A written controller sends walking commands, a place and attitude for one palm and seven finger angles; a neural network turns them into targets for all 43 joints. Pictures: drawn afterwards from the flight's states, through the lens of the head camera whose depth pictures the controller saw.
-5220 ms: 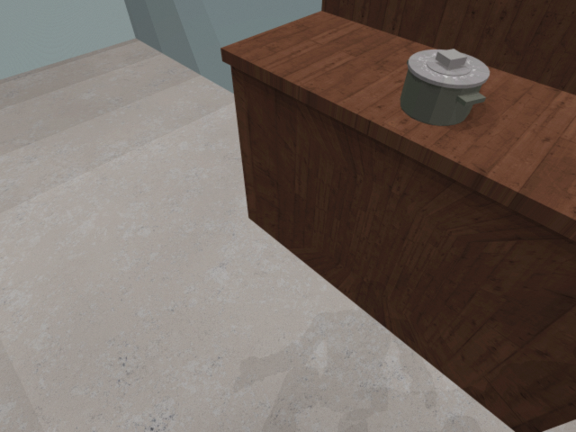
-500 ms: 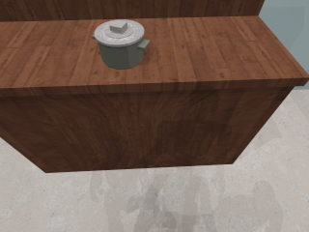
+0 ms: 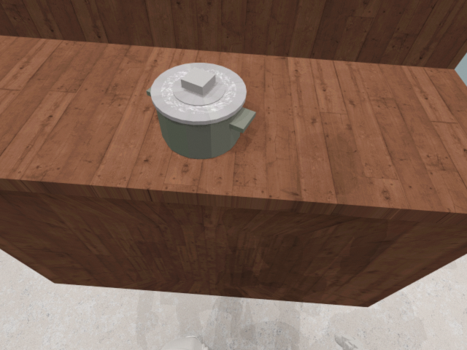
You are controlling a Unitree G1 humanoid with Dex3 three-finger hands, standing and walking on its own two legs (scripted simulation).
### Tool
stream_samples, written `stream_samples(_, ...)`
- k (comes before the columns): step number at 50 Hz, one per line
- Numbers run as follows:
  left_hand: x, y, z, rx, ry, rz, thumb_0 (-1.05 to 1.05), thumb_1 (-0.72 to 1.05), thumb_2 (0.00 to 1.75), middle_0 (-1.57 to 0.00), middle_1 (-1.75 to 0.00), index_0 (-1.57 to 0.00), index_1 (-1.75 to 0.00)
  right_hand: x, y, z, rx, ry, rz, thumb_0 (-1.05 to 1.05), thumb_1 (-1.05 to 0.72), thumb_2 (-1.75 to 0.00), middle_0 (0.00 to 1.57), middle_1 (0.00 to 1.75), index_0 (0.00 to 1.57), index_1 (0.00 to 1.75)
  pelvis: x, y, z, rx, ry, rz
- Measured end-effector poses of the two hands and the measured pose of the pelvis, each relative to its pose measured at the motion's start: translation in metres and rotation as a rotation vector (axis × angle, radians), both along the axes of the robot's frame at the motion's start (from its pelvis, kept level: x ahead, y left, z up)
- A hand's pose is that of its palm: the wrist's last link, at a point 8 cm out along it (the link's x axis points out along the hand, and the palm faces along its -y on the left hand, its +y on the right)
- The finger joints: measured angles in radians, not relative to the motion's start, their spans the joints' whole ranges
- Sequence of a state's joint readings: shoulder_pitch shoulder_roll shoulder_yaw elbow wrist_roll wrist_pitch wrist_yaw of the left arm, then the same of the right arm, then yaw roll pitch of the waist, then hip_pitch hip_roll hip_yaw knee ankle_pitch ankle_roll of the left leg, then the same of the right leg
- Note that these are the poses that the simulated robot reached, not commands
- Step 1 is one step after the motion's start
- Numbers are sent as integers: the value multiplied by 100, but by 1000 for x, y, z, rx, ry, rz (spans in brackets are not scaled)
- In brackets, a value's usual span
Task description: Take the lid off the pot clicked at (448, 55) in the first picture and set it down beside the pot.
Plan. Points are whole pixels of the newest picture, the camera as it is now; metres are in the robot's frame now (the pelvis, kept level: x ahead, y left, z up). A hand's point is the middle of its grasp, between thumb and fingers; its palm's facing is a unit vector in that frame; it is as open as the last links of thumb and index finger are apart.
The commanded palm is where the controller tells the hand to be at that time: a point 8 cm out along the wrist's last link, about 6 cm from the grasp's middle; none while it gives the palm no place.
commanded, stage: come to a stop and stand still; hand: left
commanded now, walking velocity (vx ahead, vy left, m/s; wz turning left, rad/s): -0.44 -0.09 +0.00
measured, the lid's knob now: (198, 80) +0.51 +0.11 +0.17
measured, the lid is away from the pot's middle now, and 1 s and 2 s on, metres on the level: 0.00 0.00 0.00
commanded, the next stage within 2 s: look again from close up in 1.04 s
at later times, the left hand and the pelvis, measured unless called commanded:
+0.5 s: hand out of the picture +0.10 +0.14 -0.14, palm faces +0.04 -0.94 -0.34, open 7.4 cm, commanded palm none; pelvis +0.04 -0.07 +0.01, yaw +1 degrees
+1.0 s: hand out of the picture +0.02 +0.17 -0.15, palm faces +0.07 -0.98 -0.20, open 7.4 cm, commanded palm none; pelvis +0.00 -0.03 +0.03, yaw +2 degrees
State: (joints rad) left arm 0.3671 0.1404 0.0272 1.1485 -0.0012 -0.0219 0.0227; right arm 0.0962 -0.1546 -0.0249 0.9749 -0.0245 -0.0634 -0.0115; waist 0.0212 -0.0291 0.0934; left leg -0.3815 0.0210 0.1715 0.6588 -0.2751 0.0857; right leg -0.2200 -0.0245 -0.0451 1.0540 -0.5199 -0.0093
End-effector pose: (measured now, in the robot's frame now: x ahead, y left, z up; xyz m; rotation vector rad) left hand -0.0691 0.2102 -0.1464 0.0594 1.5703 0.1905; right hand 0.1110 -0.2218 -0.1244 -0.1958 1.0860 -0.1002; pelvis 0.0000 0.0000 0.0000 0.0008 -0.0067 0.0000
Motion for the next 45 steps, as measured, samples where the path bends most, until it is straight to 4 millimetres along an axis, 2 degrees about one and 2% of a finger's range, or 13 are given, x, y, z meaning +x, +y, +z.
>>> stream_samples(4,61,4,6,19,-99,-10,1,91,90,-20,-30,-20,-30,2,4,6,-6,75,-19,-1,-91,-90,20,30,20,30,20,-2,12,4,-3,6)
stream_samples(9,124,5,14,54,-203,-41,1,92,90,-20,-30,-20,-30,10,-17,11,-30,127,-48,-2,-94,-90,20,30,21,30,34,-13,18,-1,-2,13)
stream_samples(14,162,2,23,108,-271,-60,1,92,90,-20,-30,-20,-30,18,-45,5,-24,144,-57,-1,-93,-90,20,30,21,30,43,-35,16,-5,-9,19)
stream_samples(18,177,-8,28,165,-320,-91,1,91,90,-20,-30,-20,-30,27,-72,-13,3,136,-64,0,-91,-90,20,30,21,30,50,-58,4,20,-7,16)
stream_samples(20,178,-15,30,186,-321,-112,0,91,90,-20,-30,-20,-30,29,-85,-20,10,133,-73,0,-91,-90,20,30,21,30,48,-65,1,23,-7,15)
stream_samples(24,167,-27,43,200,-300,-119,0,91,90,-20,-30,-20,-30,25,-101,-19,5,150,-73,0,-91,-90,20,30,20,30,41,-71,9,45,3,19)
stream_samples(31,139,-28,55,217,-295,-91,1,90,90,-21,-30,-21,-30,1,-107,-10,4,190,-32,0,-91,-90,20,30,20,30,24,-73,19,70,21,30)
stream_samples(35,117,-20,54,204,-283,-82,1,90,90,-21,-30,-21,-30,-16,-98,-5,7,190,-23,0,-91,-90,20,30,20,30,13,-67,21,72,22,27)
stream_samples(39,95,-5,43,169,-257,-73,1,90,90,-21,-30,-21,-30,-37,-81,2,-3,173,-29,0,-91,-90,20,30,20,30,2,-52,19,52,25,15)
stream_samples(42,85,9,26,133,-241,-61,1,90,90,-21,-30,-21,-30,-63,-65,2,-30,170,-46,0,-91,-90,20,30,20,30,-4,-37,11,2,32,23)
stream_samples(45,79,12,21,100,-224,-53,1,90,90,-21,-30,-20,-30,-95,-45,9,-29,230,-65,0,-91,-90,20,30,20,30,-6,-32,17,2,26,25)
